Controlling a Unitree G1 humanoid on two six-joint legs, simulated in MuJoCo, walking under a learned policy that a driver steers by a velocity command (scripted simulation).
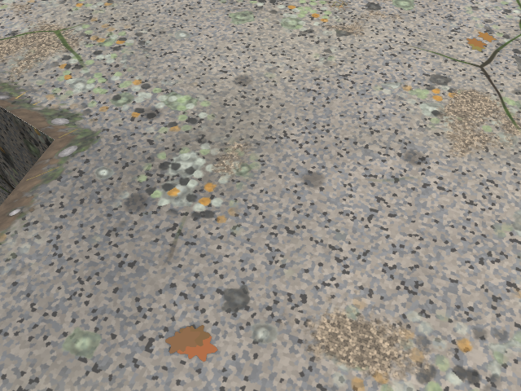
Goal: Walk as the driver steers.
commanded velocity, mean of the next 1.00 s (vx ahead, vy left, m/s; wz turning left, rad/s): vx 0.17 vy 0.00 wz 0.00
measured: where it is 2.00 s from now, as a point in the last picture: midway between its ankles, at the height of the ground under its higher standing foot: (273, 292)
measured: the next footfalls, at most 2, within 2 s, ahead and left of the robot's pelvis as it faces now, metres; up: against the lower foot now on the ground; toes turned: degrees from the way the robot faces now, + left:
left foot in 1.14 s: +0.44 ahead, +0.10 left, +0.00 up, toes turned +1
right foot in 1.70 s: +0.75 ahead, -0.13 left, +0.00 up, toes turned -3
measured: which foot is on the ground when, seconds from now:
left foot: down 0.00-0.72, up 0.74-1.00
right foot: down 0.00-1.00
